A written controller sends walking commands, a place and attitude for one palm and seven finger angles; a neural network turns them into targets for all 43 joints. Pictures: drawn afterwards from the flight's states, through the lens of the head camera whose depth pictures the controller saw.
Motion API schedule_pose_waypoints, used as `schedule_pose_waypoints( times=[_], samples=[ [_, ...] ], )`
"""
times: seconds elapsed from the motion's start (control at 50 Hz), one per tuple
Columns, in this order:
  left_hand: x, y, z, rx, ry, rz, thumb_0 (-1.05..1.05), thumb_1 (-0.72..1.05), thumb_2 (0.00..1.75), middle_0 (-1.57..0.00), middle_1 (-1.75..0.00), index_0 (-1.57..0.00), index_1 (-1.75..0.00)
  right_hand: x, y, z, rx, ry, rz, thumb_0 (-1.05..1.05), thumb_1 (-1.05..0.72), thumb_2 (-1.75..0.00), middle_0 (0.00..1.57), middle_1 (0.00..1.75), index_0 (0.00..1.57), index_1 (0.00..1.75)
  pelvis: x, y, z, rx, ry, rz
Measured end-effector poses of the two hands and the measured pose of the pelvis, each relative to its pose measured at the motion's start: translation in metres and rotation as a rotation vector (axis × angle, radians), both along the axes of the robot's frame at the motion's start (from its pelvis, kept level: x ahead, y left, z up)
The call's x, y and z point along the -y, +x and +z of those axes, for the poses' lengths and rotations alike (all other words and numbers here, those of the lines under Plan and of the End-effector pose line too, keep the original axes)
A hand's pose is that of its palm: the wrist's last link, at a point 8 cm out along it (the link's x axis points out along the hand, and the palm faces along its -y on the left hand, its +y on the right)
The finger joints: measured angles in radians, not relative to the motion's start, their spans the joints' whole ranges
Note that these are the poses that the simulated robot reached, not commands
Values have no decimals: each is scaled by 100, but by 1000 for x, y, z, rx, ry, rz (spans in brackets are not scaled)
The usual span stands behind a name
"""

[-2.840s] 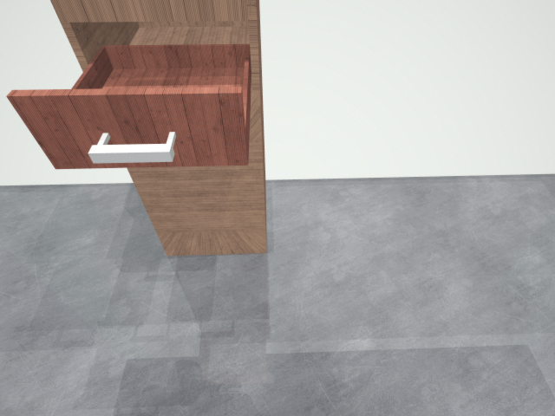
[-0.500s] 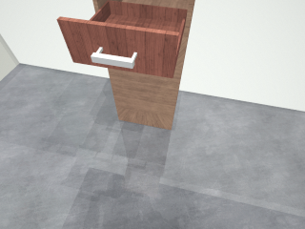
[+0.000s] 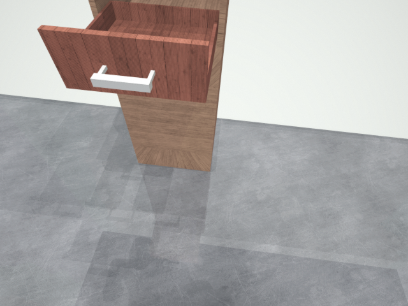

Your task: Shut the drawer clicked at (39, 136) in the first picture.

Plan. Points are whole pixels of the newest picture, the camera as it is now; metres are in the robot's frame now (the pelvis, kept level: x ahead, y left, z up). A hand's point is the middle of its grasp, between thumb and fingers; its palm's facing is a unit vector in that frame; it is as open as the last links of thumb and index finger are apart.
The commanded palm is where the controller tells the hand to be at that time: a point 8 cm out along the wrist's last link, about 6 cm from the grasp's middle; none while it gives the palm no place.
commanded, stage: take the last steps up to it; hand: left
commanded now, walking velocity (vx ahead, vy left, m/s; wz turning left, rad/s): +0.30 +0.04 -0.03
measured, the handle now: (124, 77) +0.58 +0.24 +0.10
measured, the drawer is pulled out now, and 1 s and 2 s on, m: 0.30 0.30 0.30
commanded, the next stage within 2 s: come to a stop and stand still in 0.66 s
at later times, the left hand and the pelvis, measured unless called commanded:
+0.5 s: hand out of the picture +0.07 +0.20 -0.19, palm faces +0.04 -0.99 -0.15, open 7.4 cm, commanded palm none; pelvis +0.13 +0.02 -0.01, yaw -2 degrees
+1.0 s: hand (143, 219) +0.34 +0.19 -0.18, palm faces +0.01 -0.98 -0.21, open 7.3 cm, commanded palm none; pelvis +0.27 +0.00 +0.00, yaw -2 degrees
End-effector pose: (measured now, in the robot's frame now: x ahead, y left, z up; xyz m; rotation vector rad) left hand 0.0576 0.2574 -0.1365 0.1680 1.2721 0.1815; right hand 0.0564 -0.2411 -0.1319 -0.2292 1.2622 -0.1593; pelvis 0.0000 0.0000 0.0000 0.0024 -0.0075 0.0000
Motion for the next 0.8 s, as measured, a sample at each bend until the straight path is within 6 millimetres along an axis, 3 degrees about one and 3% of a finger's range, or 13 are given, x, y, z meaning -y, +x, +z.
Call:
schedule_pose_waypoints(
  times=[0.1,0.2,0.32,0.42,0.5,0.6,0.72,0.8],
  samples=[
    [17,2,-1,14,19,-20,1,91,90,-20,-30,-20,-30,11,-9,-20,-55,51,-35,1,-90,-89,20,30,20,30,15,14,-10,-7,6,-9],
    [32,-21,6,-82,-2,18,1,91,90,-20,-30,-20,-30,15,4,-12,-87,63,-49,1,-90,-89,20,30,20,30,15,36,1,-5,3,1],
    [37,-40,3,-221,-52,55,1,91,90,-20,-30,-20,-30,5,53,-1,-48,63,-42,1,-90,-89,19,30,19,30,6,69,6,-12,6,-9],
    [24,-31,-15,-292,-88,92,1,91,90,-20,-30,-20,-30,-15,108,-6,17,32,-4,1,-90,-89,19,30,19,30,-14,106,-9,-10,-16,-5],
    [10,13,-22,-274,-85,50,1,91,90,-20,-30,-20,-30,-29,125,-3,47,23,-26,1,-90,-89,19,30,19,30,-22,126,-8,4,6,-32],
    [2,110,-9,-103,-66,-10,1,91,90,-20,-30,-20,-30,-36,114,1,-37,34,-65,1,-92,-89,20,30,20,30,-24,152,3,-4,5,-31],
    [12,216,7,82,-29,-83,1,91,90,-20,-30,-20,-30,-33,102,-10,-170,82,-120,1,-91,-89,20,30,20,30,-13,191,2,-3,12,-33],
    [22,257,3,124,-1,-99,0,91,90,-20,-30,-20,-30,-24,112,-26,-220,106,-152,1,-91,-89,20,30,20,30,-1,222,-9,1,19,-31]
  ],
)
